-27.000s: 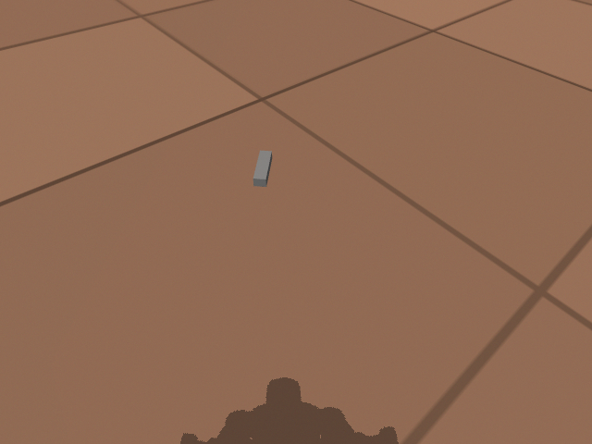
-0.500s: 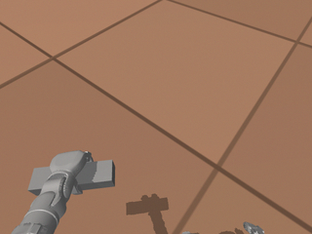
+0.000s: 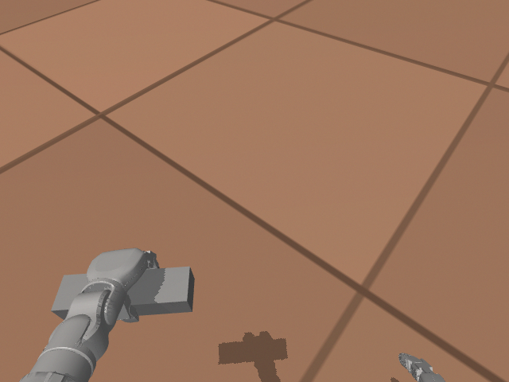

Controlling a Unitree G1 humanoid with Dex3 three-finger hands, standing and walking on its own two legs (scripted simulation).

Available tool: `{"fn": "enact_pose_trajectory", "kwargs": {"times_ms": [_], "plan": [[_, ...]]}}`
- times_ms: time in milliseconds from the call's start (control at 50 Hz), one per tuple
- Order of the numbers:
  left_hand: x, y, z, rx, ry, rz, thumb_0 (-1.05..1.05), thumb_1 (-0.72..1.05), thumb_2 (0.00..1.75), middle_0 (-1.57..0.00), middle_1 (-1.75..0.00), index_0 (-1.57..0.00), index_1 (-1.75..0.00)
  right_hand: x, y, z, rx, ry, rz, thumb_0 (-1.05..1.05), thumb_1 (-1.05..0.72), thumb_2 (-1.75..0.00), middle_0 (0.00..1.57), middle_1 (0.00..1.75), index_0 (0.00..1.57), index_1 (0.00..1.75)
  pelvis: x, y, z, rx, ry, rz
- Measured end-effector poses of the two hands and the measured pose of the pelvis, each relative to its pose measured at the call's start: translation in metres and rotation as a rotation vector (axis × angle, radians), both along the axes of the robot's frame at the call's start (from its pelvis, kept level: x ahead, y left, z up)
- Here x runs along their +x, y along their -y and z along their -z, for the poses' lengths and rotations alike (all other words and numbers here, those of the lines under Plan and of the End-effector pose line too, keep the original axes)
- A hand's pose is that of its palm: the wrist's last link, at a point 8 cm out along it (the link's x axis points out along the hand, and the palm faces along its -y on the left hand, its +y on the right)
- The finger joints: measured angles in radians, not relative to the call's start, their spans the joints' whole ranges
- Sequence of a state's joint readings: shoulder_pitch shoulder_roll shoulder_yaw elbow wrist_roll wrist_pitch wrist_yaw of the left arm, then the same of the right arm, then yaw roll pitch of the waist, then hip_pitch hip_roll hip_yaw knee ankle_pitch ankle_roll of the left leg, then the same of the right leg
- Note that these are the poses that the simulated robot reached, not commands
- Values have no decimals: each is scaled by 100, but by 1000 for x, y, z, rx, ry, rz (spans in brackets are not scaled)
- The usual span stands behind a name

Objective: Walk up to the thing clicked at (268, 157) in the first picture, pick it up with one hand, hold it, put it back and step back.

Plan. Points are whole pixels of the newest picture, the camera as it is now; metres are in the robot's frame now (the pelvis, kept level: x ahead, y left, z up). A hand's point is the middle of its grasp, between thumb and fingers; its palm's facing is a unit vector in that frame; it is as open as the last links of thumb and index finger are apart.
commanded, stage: hold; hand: left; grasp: from above
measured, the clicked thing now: (128, 293) +0.31 +0.23 -0.08
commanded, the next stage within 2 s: crouch in 1.34 s
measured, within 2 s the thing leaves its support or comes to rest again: neither
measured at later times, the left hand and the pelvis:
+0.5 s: hand (124, 300) +0.28 +0.22 -0.03, palm faces -0.45 -0.06 -0.89, open 9.3 cm; pelvis -0.01 +0.00 +0.01, yaw +0 degrees
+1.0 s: hand (120, 302) +0.27 +0.22 -0.02, palm faces -0.46 -0.06 -0.89, open 9.3 cm; pelvis -0.02 +0.00 +0.01, yaw +0 degrees
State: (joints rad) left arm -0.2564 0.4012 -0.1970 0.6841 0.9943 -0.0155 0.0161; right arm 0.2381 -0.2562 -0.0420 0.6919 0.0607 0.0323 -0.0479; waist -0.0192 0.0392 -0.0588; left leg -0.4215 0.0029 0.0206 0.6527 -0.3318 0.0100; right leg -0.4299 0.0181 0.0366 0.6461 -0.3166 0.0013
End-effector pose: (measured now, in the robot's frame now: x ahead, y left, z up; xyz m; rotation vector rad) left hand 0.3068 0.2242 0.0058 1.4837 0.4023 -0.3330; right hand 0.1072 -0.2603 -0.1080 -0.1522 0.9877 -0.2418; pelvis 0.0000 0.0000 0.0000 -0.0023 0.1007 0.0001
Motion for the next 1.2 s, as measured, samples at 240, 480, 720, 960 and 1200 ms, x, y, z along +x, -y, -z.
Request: {"fn": "enact_pose_trajectory", "kwargs": {"times_ms": [240, 480, 720, 960, 1200], "plan": [[-10, 2, -13, 0, 5, 5, -2, 7, 43, -73, -54, -79, -49, 4, -2, -7, 9, 27, -7, 1, -90, -90, 20, 30, 20, 29, -6, 2, -5, 4, 34, 3], [-20, 5, -20, -6, 7, 19, -2, 7, 43, -73, -54, -79, -49, 5, -4, -13, 10, 49, -16, 1, -91, -90, 20, 30, 20, 29, -12, 2, -9, 6, 61, 5], [-23, 4, -29, -7, 13, 23, -2, 7, 44, -73, -54, -79, -49, 7, -8, -17, 14, 65, -17, 1, -91, -90, 20, 30, 20, 29, -15, 0, -12, 6, 80, 7], [-26, 2, -27, -14, -2, 24, -2, 6, 46, -73, -55, -79, -50, 8, -11, -19, 17, 66, -22, 1, -91, -90, 20, 30, 20, 29, -16, -1, -14, 6, 85, 8], [-21, 0, -33, -5, 21, 8, -3, 5, 48, -73, -55, -78, -51, 11, -10, -17, 20, 49, -22, 1, -91, -90, 20, 30, 20, 29, -12, 0, -15, 7, 85, 4]]}}
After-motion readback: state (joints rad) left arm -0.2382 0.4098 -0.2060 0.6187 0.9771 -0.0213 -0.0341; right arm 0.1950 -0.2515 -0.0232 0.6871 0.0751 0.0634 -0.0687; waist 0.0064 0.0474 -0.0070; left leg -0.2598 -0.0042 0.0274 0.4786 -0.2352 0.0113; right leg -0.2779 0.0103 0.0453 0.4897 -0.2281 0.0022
